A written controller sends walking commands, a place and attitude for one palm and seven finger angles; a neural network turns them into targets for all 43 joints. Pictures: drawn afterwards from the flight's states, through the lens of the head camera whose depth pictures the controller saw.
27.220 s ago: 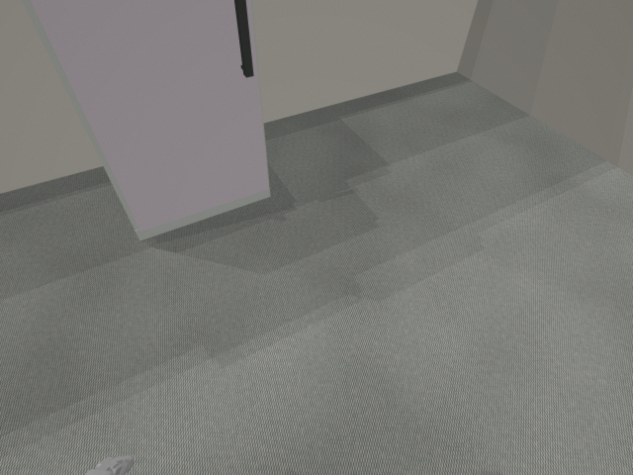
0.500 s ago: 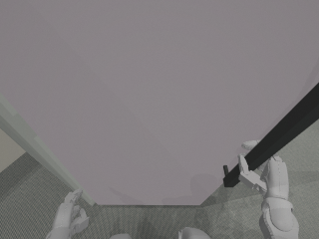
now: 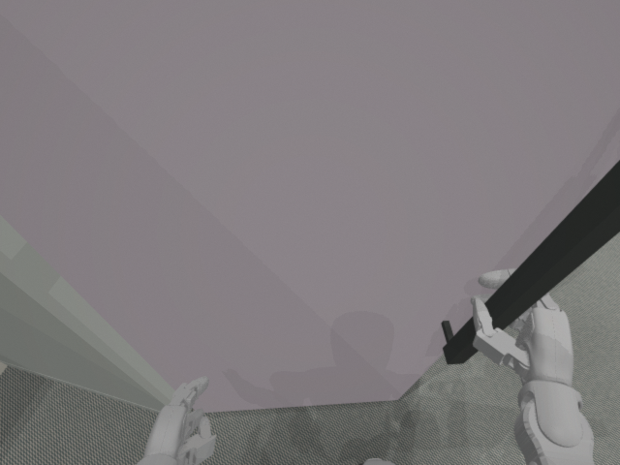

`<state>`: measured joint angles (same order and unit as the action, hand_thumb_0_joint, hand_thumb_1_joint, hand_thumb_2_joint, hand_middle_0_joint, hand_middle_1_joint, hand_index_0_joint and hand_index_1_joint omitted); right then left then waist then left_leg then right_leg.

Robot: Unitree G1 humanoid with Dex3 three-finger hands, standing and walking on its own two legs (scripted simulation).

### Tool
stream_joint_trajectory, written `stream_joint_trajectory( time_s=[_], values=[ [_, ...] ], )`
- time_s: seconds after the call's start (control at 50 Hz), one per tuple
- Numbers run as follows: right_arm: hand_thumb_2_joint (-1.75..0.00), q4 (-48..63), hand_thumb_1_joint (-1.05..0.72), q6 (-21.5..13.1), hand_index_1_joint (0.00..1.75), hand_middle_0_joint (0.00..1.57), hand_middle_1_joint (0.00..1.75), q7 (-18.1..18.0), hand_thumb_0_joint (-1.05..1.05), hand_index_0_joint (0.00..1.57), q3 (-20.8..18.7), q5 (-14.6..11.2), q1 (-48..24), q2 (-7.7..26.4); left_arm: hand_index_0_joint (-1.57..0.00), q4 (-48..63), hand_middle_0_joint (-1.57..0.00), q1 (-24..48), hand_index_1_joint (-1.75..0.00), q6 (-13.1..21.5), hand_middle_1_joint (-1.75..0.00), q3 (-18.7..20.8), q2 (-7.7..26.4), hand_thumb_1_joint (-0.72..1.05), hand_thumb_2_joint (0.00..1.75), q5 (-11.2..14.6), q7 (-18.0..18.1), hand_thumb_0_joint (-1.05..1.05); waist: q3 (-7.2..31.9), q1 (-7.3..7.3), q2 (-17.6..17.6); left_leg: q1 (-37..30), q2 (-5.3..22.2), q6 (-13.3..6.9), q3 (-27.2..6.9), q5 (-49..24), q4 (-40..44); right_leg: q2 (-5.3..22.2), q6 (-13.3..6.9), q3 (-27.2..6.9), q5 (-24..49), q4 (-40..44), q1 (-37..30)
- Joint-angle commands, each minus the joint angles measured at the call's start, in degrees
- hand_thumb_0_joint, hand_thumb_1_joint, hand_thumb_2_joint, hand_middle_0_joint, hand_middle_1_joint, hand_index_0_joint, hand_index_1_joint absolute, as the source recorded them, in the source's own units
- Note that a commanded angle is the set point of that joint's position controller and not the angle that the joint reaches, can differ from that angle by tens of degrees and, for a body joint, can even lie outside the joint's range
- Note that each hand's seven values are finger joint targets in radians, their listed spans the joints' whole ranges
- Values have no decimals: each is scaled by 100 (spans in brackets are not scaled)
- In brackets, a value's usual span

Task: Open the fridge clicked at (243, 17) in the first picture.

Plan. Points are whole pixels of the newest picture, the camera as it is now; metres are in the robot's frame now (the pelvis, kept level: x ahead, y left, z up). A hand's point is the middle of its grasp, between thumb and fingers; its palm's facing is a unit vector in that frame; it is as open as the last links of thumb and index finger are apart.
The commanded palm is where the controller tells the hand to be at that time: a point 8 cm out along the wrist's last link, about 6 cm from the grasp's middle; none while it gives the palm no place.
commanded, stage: stop walking and hold the door back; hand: right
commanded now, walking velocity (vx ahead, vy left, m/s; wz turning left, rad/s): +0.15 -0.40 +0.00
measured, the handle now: (515, 271) +0.32 -0.21 +0.11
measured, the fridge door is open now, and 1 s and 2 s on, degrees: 71 68 70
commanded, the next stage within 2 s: loosen the grip on the handle in 1.30 s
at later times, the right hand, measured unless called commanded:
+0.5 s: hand (486, 325) +0.27 -0.19 +0.06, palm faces +0.19 +0.97 -0.16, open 5.8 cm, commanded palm +0.27 -0.25 +0.05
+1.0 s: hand (480, 306) +0.30 -0.19 +0.06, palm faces +0.18 +0.97 -0.18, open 5.9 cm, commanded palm +0.26 -0.25 +0.05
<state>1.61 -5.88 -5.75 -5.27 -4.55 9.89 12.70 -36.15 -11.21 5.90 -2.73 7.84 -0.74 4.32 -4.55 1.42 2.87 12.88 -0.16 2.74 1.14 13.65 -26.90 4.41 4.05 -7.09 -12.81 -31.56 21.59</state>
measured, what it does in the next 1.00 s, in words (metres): steps on the spot: right foot, then left foot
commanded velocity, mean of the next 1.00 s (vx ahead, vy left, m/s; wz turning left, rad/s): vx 0.12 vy -0.02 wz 0.00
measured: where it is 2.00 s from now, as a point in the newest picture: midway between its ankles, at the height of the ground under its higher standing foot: outside the picture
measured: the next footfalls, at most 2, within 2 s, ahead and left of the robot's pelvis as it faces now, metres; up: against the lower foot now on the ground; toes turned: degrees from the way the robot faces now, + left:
right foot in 0.44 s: -0.09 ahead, -0.12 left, +0.00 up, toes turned -13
left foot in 0.78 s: -0.03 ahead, +0.12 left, +0.00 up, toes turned -1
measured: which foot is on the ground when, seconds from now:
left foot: down 0.00-0.44, up 0.46-0.76, down 0.78-1.00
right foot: up 0.00-0.42, down 0.44-0.78, up 0.80-1.00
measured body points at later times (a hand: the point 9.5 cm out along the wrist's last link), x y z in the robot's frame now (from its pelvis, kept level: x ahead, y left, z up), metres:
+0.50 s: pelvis -0.11 -0.01 +0.00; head -0.07 -0.01 +0.45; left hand +0.04 +0.25 -0.10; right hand +0.26 -0.24 +0.07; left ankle -0.03 +0.12 -0.71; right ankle -0.13 -0.11 -0.73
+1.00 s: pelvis -0.09 +0.00 +0.00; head -0.05 +0.00 +0.44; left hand +0.04 +0.27 -0.11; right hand +0.28 -0.24 +0.07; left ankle -0.04 +0.12 -0.73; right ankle -0.08 -0.12 -0.72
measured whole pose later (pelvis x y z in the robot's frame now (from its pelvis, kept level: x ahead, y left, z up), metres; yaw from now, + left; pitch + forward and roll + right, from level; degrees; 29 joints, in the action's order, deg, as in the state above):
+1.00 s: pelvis -0.09 +0.00 +0.00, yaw -4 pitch -1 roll +1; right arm -37.1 -10.6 -2.5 -10.9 -1.3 -25.4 15.4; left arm -39.5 -11.1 2.3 0.1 16.0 1.3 5.8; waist -7.2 -4.5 0.3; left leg 18.1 1.1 -0.3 3.6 13.6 -33.0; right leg 3.3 1.5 2.4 -21.6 -42.2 20.3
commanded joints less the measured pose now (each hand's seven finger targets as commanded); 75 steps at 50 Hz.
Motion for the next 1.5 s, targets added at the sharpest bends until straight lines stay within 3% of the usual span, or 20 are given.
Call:
stream_joint_trajectory(
  time_s=[0.0, 0.06, 0.28, 0.38, 0.42, 0.46, 0.5, 0.54, 0.7, 0.76, 0.8, 0.88, 0.96, 1.06, 1.18, 1.36, 1.38, 1.4, 1.46, 1.48],
  values=[
    [-90, -421, -90, -193, 140, 45, 140, -254, 0, 45, -1212, 242, -1776, 1657, -20, 480, -20, 383, -30, 144, -30, 575, 1042, 90, 90, 32, 232, 0, 1482, -71, -2042, -230, 2337, -590, -2261, -2189, 1130, -761, -223, 85, -1992, -3570, 755],
    [-90, -1237, -90, -498, 140, 45, 140, -213, 0, 45, -1159, 267, -3096, 1766, -20, 257, -20, 575, -30, -66, -30, 437, 1053, 90, 90, 104, 271, 0, 1527, -194, -1097, -969, 1865, -541, -892, -3234, 249, -500, -117, 242, -1003, -3856, 1181],
    [-90, -2703, -90, -838, 140, 45, 140, -132, 0, 45, -595, 175, -5716, 1434, -20, 396, -20, 316, -30, -169, -30, 583, 1362, 90, 90, 165, 156, 0, 1408, 6, -1368, -744, 2029, -939, -1426, 1419, 1447, -328, -324, 903, -1172, -1827, 673],
    [-90, -3149, -90, -860, 140, 45, 140, -79, 0, 45, -377, 278, -6314, 1212, -20, 200, -20, -190, -30, -74, -30, 539, 1285, 90, 90, 127, 223, 0, 1902, -200, -959, 168, 1190, -669, -569, 2101, 729, -575, -535, 1661, -943, 986, -1722],
    [-90, -3158, -90, -985, 140, 45, 140, 53, 0, 45, -54, 222, -6774, 746, -20, 261, -20, -278, -30, 9, -30, 592, 1560, 90, 90, 107, 219, 0, 1612, -278, 1121, 1744, 200, -224, 251, 1622, -1337, 947, -1101, -438, -1887, 1915, -2554],
    [-90, -3314, -90, -986, 140, 45, 140, 14, 0, 45, -115, 192, -7319, 977, -20, 237, -20, -81, -30, 13, -30, 496, 1361, 90, 90, 241, 193, 0, 1464, -289, 1322, 2845, 155, -206, -82, 1552, -3427, 2182, -1869, -2409, -1808, 2318, -2480],
    [-90, -4071, -90, -839, 140, 45, 140, 59, 0, 45, -155, 319, -7304, 1159, -20, 22, -20, -245, -30, -101, -30, 501, 1436, 90, 90, 289, 225, 0, 1155, -194, 110, 2777, 467, -184, -202, 914, -3487, 1794, -1791, -1195, -305, 1665, -2207],
    [-90, -4055, -90, -801, 140, 45, 140, 211, 0, 45, 148, 287, -7434, 774, -20, -50, -20, -439, -30, -146, -30, 534, 1462, 90, 90, 308, 210, 0, 1431, -216, 217, 2470, 395, -163, 82, 759, -2990, 1419, -1560, -154, 1208, 1175, -2539],
    [-90, -3338, -90, -849, 140, 45, 140, 297, 0, 45, -296, 309, -6196, 1251, -20, 158, -20, -406, -30, -129, -30, 445, 1371, 90, 90, 251, 149, 0, 1800, -162, 643, -119, -65, -240, 553, -254, 9, 978, -949, 687, 2588, 108, -1881],
    [-90, -3020, -90, -833, 140, 45, 140, 196, 0, 45, -719, 374, -5381, 1770, -20, 349, -20, -277, -30, -154, -30, 491, 1179, 90, 90, 319, 100, 0, 2187, -200, -809, -2458, 1562, -1054, -1280, -3050, 50, -29, -385, 1266, -167, -1889, 469],
    [-90, -3137, -90, -669, 140, 45, 140, 189, 0, 45, -1005, 172, -4808, 1901, -20, 336, -20, -309, -30, -171, -30, 606, 1313, 90, 90, 354, 66, 0, 2121, -53, -1724, -2033, 2170, -1484, -1937, -3184, 341, -213, -235, 555, -2141, -3174, 783],
    [-90, -2941, -90, -786, 140, 45, 140, 76, 0, 45, -1412, 276, -5189, 2176, -20, 230, -20, -61, -30, -176, -30, 366, 1219, 90, 90, 263, 166, 0, 1727, -161, -1170, -778, 1566, -1174, -682, -1820, 335, -56, -294, 818, -1448, -1955, 184],
    [-90, -2648, -90, -840, 140, 45, 140, 79, 0, 45, -1297, 224, -4768, 1908, -20, 324, -20, -14, -30, -146, -30, 452, 1286, 90, 90, 185, 206, 0, 1652, -201, -1023, -316, 1184, -859, -566, -879, 387, -220, -258, 1060, -252, -140, -738],
    [-90, -2174, -90, -1001, 140, 45, 140, 148, 0, 45, -850, 241, -5193, 1508, -20, 505, -20, 177, -30, -94, -30, 464, 1354, 90, 90, 173, 150, 0, 1518, -148, 1467, 283, 56, -196, 61, 582, -1134, 1232, -1090, -785, 1491, 1282, -1079],
    [-90, -2050, -90, -803, 140, 45, 140, 199, 0, 45, -452, 303, -4648, 1108, -20, 580, -20, 54, -30, -47, -30, 457, 1255, 90, 90, 203, 96, 0, 1988, -213, 390, -497, 408, -290, -264, -1830, 22, 500, -516, 618, 2215, 140, -1476],
    [-90, -3079, -90, -710, 140, 45, 140, 128, 0, 45, -562, 193, -4744, 1324, -20, 319, -20, -19, -30, -206, -30, 441, 1297, 90, 90, 215, 282, 0, 1794, -221, -615, -340, 618, -324, -533, -1535, 196, 227, -434, 780, 901, 333, -1111],
    [-90, -1391, -90, -905, 140, 45, 140, 172, 0, 45, -2878, 925, -8089, 4488, -20, 667, -20, -196, -30, -82, -30, 924, 1429, 90, 90, 68, 42, 0, 1441, 99, -1462, -297, 574, -257, -873, -2240, 592, 149, -539, 1008, 836, 111, -845],
    [-84, -3889, -78, -409, 140, 45, 140, 605, 0, 45, -814, 757, -6727, 1557, -20, 510, -20, 217, -30, 295, -30, 572, 1267, 90, 90, 115, -41, 0, 3021, -524, -1268, -686, 15, -517, 69, -3648, -753, -418, -651, 1071, 2524, 799, -1145],
    [-67, -3340, -42, -583, 140, 45, 140, 732, 0, 45, -1677, 175, -4914, 1758, -20, 285, -20, -401, -30, 247, -30, 649, 1406, 90, 90, 193, -166, 0, 2812, 5, 1150, 502, 106, -383, 147, -1689, -525, -298, -313, 932, 2582, -78, -1865],
    [-61, -3026, -30, -685, 140, 45, 140, 689, 0, 45, -1314, 172, -5168, 1541, -20, 424, -20, -300, -30, 234, -30, 598, 1414, 90, 90, 159, -224, 0, 2520, -108, 667, 573, 56, -400, 164, -1372, -472, -350, -349, 948, 1699, -40, -1395]
  ],
)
